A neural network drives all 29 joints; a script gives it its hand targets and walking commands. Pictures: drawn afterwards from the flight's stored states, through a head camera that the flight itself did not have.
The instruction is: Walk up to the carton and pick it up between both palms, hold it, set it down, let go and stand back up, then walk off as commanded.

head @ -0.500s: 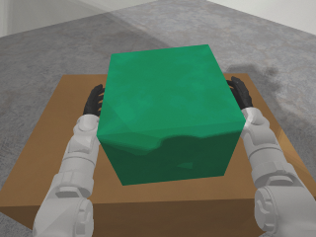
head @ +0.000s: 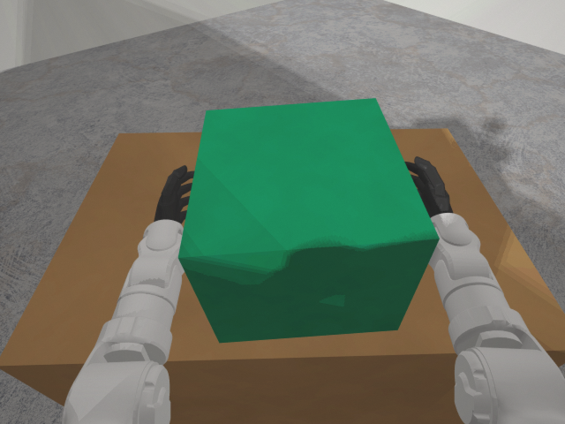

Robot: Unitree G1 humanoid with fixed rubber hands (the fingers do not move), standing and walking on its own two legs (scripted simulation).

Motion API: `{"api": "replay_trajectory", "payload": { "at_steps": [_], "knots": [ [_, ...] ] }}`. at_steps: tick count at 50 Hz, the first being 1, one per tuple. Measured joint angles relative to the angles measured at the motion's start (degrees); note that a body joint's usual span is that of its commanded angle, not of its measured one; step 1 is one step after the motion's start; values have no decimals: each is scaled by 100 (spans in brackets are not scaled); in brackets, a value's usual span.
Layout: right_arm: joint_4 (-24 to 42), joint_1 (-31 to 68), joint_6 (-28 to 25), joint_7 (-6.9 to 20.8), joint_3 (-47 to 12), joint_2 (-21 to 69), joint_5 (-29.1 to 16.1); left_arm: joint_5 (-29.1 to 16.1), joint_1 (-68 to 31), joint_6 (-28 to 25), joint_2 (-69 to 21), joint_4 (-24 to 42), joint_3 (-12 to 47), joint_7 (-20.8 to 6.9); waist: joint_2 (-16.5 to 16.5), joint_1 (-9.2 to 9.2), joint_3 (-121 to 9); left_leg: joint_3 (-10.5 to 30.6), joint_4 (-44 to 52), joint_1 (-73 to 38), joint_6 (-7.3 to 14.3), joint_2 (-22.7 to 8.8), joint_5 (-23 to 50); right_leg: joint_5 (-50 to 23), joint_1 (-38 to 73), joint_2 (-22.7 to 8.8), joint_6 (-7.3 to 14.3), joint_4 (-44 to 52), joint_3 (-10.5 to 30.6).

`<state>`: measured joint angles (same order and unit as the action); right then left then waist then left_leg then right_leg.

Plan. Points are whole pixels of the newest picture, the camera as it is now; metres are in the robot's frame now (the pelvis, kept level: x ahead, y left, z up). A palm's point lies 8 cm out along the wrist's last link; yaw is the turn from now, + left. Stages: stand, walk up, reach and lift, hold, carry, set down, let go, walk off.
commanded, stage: set down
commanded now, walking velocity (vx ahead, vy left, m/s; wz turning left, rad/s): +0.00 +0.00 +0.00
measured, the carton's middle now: (299, 217) +0.44 +0.02 +0.05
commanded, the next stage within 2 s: none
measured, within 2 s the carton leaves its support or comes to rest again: rests again in 1.62 s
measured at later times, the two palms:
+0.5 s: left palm (180, 216) +0.40 +0.21 +0.07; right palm (424, 208) +0.44 -0.17 +0.08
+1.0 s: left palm (184, 234) +0.40 +0.21 +0.03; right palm (412, 222) +0.45 -0.17 +0.04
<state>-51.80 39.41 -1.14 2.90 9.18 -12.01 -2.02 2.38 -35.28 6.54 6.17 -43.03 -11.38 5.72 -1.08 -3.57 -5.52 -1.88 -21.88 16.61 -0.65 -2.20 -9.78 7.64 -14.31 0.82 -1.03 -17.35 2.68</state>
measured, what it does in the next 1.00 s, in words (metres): stands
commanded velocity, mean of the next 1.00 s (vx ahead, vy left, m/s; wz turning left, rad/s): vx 0.00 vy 0.00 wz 0.00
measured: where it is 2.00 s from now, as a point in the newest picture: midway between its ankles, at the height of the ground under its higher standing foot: outside the picture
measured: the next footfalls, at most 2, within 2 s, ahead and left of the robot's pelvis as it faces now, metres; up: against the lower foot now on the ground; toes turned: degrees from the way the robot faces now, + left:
none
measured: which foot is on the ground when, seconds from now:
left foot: down 0.00-1.00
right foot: down 0.00-1.00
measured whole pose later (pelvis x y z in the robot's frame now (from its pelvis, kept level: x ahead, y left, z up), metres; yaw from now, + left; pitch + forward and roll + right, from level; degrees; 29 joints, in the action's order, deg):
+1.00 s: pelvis +0.03 +0.00 +0.00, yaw +0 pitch +13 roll -1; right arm -62.7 40.5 -18.2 4.8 15.4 -11.0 2.9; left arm 1.2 -36.8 -12.6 5.8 -56.9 -11.4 6.8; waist -0.8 -5.1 -5.0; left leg -1.9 -21.9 23.9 -0.7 -2.2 -10.8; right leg 8.8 -21.6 0.9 -1.0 -17.4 2.7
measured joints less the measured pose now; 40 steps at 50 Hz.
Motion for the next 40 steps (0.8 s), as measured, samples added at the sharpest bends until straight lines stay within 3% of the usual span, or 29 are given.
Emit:
{"api": "replay_trajectory", "payload": {
  "at_steps": [12, 27, 40],
  "knots": [
    [-514, 68, -409, 158, 467, 50, 454, 6, -281, -473, -10, -795, 0, -12, 171, -80, 43, 0, 0, 0, 0, 0, -26, 22, -1, 0, 0, 0, 0],
    [-748, 108, -730, 197, 620, 57, 478, 178, -324, -655, -24, -875, -1, 4, 138, -118, 164, 0, 1, 5, 0, 0, -197, 202, -6, -1, 0, 0, 0],
    [-990, 109, -1393, 200, 620, 99, 478, 60, -130, -1390, -32, -1030, -1, 90, 91, -150, 166, -1, 1, 381, -1, 0, -176, 203, -380, -1, 4, 0, 0]
  ]
}}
